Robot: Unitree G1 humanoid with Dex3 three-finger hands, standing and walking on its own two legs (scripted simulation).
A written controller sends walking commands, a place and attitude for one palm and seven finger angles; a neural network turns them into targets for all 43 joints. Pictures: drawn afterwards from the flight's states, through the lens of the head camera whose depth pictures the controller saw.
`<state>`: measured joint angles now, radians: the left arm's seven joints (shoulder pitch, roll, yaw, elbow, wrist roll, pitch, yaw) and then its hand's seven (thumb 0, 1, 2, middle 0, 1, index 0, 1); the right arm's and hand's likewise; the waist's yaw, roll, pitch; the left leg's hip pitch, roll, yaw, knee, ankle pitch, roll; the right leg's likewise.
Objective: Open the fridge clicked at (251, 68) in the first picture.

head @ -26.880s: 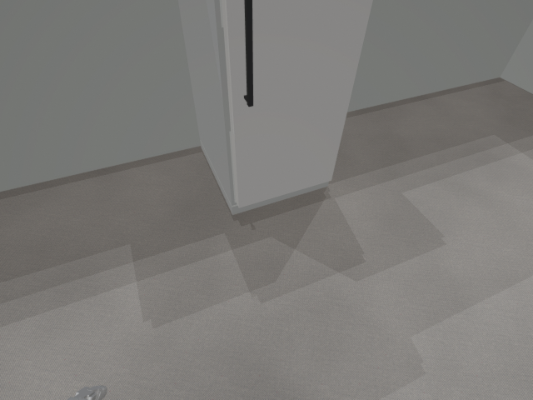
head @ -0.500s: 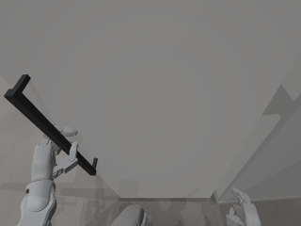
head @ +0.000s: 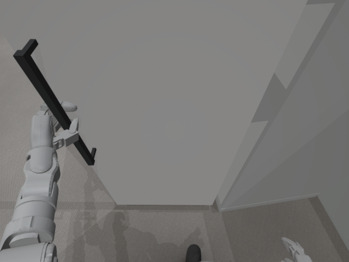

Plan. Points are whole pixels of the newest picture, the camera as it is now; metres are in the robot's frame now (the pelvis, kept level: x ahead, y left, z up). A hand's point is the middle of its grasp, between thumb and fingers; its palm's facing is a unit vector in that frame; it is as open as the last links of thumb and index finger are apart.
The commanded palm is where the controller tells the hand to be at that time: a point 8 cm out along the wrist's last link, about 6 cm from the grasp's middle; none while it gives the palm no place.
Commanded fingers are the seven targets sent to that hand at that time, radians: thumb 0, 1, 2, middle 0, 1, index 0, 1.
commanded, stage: stop walking and hold the door back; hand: left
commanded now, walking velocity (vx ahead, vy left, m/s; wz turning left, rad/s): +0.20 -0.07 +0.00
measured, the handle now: (69, 118) +0.43 +0.26 +0.07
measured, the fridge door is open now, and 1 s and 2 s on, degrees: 81 79 79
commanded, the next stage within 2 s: loosen the grip on the handle in 0.88 s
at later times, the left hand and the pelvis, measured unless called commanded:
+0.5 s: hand (77, 125) +0.41 +0.24 +0.06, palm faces +0.24 -0.93 -0.27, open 5.4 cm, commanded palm +0.37 +0.31 +0.06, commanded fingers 0.00 0.90 0.90 -0.45 -1.40 -0.45 -1.40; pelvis +0.00 +0.01 -0.02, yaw -4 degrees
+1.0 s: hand (74, 128) +0.40 +0.25 +0.06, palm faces +0.20 -0.93 -0.31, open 5.5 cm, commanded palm +0.37 +0.29 +0.07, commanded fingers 0.00 0.66 0.78 -0.45 -1.40 -0.45 -1.40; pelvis +0.01 +0.02 -0.02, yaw -6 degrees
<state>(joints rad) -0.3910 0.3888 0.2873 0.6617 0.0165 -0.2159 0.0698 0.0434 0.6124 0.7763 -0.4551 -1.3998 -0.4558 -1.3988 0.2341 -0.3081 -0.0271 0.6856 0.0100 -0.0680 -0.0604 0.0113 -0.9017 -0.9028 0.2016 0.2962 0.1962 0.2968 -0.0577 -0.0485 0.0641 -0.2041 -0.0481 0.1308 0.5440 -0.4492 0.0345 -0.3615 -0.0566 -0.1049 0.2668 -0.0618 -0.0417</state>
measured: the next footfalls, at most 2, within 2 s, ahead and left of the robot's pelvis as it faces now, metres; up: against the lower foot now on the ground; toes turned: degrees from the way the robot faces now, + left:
left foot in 0.04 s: -0.01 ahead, +0.10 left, +0.00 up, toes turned +3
right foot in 0.36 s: +0.02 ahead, -0.11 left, +0.00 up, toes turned -9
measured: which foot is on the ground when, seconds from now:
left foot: up 0.00-0.02, down 0.04-0.38, up 0.40-0.58, down 0.60-1.00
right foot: down 0.00-0.04, up 0.06-0.34, down 0.36-1.00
